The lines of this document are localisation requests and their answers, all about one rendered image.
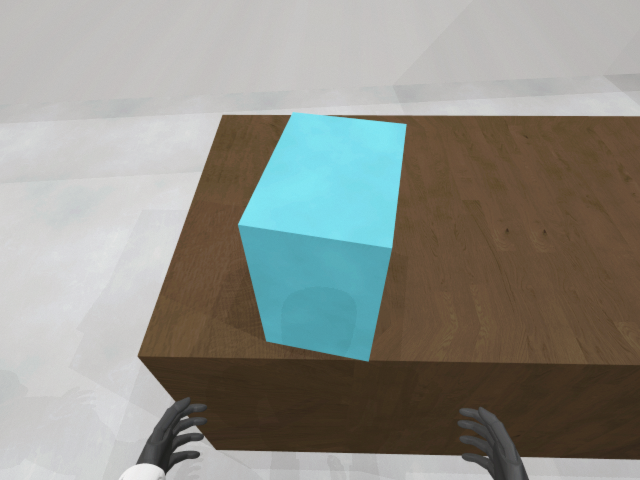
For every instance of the carton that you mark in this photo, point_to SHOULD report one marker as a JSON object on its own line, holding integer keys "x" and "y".
{"x": 318, "y": 232}

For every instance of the pedestal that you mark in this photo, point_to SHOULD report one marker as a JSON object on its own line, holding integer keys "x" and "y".
{"x": 513, "y": 285}

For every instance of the right robot hand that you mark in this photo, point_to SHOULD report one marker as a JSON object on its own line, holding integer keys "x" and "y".
{"x": 504, "y": 462}

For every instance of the left robot hand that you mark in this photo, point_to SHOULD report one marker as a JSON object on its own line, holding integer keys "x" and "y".
{"x": 161, "y": 444}

